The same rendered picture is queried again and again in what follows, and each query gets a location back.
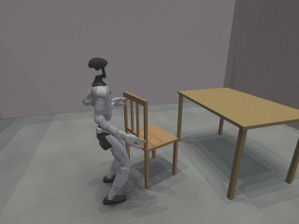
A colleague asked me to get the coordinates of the right robot shin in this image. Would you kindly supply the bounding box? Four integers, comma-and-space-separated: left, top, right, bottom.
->
108, 167, 132, 200

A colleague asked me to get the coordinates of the table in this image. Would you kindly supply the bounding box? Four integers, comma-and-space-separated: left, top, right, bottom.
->
177, 88, 299, 200

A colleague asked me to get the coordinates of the chair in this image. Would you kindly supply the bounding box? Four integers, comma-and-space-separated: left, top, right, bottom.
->
122, 91, 178, 189

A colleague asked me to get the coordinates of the left robot upper arm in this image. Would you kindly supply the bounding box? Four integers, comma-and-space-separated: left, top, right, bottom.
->
82, 88, 92, 106

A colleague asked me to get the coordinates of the right robot forearm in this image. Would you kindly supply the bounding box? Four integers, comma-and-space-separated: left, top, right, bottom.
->
96, 116, 126, 140

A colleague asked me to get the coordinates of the robot right hand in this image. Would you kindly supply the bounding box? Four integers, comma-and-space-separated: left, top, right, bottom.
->
123, 133, 147, 149

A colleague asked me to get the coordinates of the right robot upper arm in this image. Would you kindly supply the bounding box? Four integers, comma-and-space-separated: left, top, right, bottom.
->
93, 87, 107, 124

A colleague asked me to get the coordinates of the robot left hand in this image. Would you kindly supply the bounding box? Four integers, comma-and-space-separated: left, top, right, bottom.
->
111, 97, 129, 107

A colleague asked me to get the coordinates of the robot left thigh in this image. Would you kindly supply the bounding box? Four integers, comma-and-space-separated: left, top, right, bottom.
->
113, 136, 127, 152

